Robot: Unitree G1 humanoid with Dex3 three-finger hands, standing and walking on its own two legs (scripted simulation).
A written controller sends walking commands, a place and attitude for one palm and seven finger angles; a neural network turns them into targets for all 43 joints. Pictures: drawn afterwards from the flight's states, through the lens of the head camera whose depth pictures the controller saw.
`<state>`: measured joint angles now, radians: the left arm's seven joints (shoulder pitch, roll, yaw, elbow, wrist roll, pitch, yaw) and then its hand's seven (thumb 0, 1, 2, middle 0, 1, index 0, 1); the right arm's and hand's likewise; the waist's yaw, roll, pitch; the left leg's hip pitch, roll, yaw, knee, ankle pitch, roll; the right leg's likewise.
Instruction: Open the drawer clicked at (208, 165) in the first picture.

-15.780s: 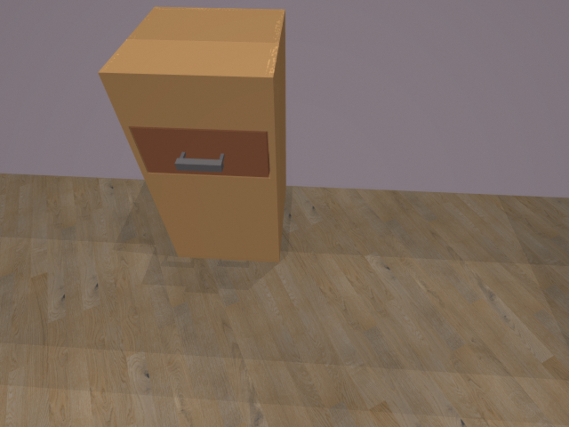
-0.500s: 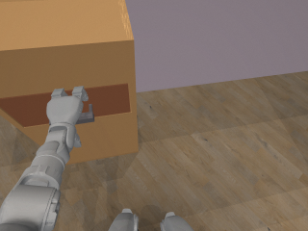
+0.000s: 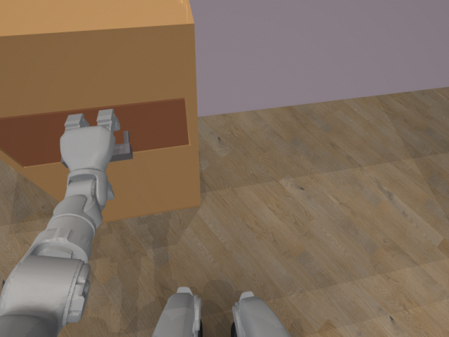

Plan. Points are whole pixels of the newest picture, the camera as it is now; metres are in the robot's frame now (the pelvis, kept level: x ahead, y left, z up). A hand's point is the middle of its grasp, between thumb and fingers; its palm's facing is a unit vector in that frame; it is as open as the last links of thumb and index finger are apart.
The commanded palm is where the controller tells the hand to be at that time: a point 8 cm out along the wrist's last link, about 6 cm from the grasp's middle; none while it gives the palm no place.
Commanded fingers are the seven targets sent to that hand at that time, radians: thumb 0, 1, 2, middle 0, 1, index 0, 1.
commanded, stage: lower the fingers behind the handle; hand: left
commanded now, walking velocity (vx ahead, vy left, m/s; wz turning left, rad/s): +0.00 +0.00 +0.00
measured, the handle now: (98, 146) +0.50 +0.26 -0.07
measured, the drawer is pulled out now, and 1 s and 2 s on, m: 0.00 0.00 0.00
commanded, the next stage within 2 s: close the thumb around the handle in 1.08 s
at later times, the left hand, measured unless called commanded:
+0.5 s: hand (102, 173) +0.44 +0.24 -0.08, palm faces -0.03 -0.04 -1.00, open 13.9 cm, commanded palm +0.43 +0.23 -0.03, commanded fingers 0.00 -0.50 0.30 -0.30 -1.20 -0.30 -1.20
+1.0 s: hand (99, 173) +0.45 +0.25 -0.09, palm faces -0.05 -0.03 -1.00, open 13.8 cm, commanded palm +0.44 +0.23 -0.04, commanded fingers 0.00 -0.50 0.30 -0.30 -1.20 -0.30 -1.20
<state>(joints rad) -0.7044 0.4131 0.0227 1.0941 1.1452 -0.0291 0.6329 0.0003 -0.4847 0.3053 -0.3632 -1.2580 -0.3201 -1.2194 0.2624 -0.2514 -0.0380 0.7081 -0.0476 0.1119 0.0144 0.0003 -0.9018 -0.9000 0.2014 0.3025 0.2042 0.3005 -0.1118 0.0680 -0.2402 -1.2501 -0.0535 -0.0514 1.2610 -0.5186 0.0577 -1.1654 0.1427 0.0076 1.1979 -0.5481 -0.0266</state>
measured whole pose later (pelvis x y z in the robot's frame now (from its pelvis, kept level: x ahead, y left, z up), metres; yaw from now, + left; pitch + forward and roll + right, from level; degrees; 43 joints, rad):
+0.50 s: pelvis -0.01 -0.01 -0.02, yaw +0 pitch +32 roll -5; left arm -0.70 0.46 0.05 1.10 1.14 -0.06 0.60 0.00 -0.49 0.31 -0.31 -1.20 -0.30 -1.20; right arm 0.27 -0.25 -0.03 0.73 -0.05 0.08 0.02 0.00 -0.90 -0.90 0.20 0.30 0.20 0.30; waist -0.11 0.06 -0.24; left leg -1.37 -0.05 -0.06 1.36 -0.54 0.05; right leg -1.29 0.15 -0.01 1.30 -0.57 -0.04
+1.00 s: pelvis -0.01 -0.01 -0.03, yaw -1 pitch +33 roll -5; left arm -0.71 0.49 0.05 1.09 1.12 -0.04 0.56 0.00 -0.49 0.31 -0.31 -1.20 -0.31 -1.20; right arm 0.26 -0.24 -0.02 0.72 -0.04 0.07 0.02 0.00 -0.90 -0.90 0.20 0.30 0.21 0.30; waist -0.10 0.06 -0.24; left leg -1.41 -0.04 -0.06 1.40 -0.56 0.04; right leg -1.33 0.16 -0.02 1.35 -0.60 -0.04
